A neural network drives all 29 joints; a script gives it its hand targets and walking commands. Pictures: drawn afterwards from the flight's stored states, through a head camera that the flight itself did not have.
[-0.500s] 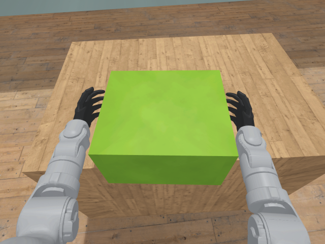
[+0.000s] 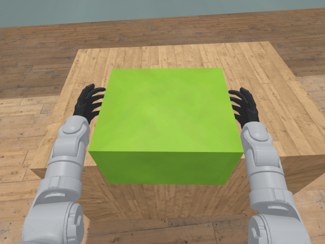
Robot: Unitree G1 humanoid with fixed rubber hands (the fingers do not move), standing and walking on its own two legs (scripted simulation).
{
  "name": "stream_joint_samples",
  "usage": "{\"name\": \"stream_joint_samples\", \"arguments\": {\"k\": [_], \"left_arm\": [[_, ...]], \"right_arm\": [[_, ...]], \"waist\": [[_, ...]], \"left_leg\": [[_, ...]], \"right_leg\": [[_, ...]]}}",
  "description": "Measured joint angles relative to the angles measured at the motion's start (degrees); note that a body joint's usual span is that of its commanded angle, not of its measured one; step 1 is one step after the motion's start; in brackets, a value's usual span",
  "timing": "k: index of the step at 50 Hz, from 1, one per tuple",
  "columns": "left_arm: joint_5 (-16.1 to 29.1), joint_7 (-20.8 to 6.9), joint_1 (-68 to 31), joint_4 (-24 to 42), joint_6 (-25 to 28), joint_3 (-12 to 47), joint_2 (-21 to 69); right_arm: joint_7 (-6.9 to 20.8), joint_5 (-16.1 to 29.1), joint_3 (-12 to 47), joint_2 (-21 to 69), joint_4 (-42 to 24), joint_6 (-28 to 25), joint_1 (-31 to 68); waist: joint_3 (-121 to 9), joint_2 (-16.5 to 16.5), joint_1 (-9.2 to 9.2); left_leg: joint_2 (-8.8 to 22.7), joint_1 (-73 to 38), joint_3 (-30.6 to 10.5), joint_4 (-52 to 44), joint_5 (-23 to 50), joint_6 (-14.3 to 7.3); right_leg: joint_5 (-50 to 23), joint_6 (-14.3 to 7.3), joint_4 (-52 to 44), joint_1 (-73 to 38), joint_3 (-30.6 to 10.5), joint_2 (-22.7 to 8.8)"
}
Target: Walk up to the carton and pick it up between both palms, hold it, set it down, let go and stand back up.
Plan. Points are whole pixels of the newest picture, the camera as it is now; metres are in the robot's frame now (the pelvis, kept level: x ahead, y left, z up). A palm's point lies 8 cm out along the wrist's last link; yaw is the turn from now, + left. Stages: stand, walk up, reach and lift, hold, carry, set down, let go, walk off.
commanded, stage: reach and lift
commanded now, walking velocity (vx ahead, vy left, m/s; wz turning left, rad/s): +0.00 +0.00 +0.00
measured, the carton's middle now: (166, 124) +0.41 -0.02 +0.05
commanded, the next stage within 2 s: hold in 1.80 s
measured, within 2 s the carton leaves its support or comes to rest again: neither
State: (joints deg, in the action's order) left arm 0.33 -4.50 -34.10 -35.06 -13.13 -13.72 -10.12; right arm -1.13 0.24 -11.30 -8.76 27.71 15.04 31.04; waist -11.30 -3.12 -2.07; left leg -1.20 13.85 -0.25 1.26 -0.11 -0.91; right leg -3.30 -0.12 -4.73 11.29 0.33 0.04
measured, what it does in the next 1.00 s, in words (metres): stands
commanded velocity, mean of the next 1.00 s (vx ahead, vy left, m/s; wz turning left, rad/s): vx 0.00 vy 0.00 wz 0.00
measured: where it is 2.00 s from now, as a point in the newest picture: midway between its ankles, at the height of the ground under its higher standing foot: outside the picture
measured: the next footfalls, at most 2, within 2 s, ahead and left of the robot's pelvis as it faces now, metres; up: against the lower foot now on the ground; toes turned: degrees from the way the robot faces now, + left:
none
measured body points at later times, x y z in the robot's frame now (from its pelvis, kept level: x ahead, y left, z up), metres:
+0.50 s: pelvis +0.00 -0.01 +0.00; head +0.00 -0.02 +0.45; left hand +0.38 +0.19 +0.14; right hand +0.37 -0.22 +0.13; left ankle -0.02 +0.11 -0.75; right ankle -0.01 -0.12 -0.75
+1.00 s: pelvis -0.02 +0.00 +0.00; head -0.03 -0.01 +0.45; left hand +0.34 +0.20 +0.17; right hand +0.34 -0.21 +0.16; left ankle -0.02 +0.11 -0.75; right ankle -0.01 -0.12 -0.75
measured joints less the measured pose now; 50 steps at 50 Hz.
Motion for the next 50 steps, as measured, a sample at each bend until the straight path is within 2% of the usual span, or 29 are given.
{"name": "stream_joint_samples", "arguments": {"k": [14, 25, 39, 45, 50], "left_arm": [[-0.9, -0.5, 7.9, 15.8, -8.8, -1.8, 2.1], [-1.8, -1.3, 10.7, 27.0, -17.1, -2.7, 3.0], [-3.9, -2.7, 10.2, 34.6, -25.8, -4.1, 4.3], [-4.8, -2.9, 10.3, 37.4, -28.8, -4.4, 4.9], [-5.8, -3.1, 9.1, 37.3, -30.4, -4.8, 5.2]], "right_arm": [[-3.4, 6.7, 6.7, -2.7, -7.1, 4.2, -3.9], [-5.6, 10.1, 8.5, -4.0, -15.3, 10.0, -6.2], [-5.4, 11.3, 7.6, -4.7, -20.1, 16.6, -5.6], [-4.7, 11.4, 7.2, -5.1, -21.4, 18.6, -5.4], [-3.3, 10.3, 6.3, -4.9, -20.5, 19.6, -4.3]], "waist": [[3.8, 1.0, -0.08], [6.3, 1.7, -0.07], [7.4, 1.8, 0.55], [7.5, 1.8, 0.78], [7.5, 1.9, 0.80]], "left_leg": [[0.7, -7.2, 0.0, 1.0, -2.4, 0.7], [1.1, -10.1, 0.3, 1.4, -2.6, 0.9], [0.7, -11.8, 1.0, 0.5, -1.3, 0.4], [0.5, -12.3, 1.2, 0.2, -0.9, 0.2], [0.4, -12.2, 1.3, 0.2, -0.8, 0.1]], "right_leg": [[2.5, -0.5, 1.5, -6.9, -0.1, 0.7], [4.0, -0.6, 4.4, -8.5, -0.4, 1.1], [3.2, -0.1, 4.9, -9.4, -1.0, 0.7], [2.8, 0.0, 4.6, -9.8, -1.3, 0.5], [2.7, 0.1, 4.7, -9.7, -1.3, 0.4]]}}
